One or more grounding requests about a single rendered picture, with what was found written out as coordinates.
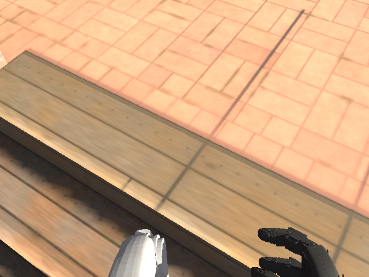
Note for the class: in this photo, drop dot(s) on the stairs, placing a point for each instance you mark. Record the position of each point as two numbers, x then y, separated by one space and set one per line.
58 219

